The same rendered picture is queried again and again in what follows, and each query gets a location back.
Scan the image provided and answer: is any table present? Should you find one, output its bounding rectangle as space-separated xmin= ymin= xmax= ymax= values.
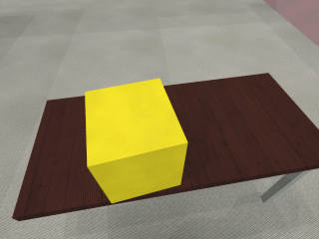
xmin=12 ymin=73 xmax=319 ymax=221

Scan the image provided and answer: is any carton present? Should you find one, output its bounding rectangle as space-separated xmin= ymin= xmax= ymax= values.
xmin=85 ymin=78 xmax=188 ymax=204

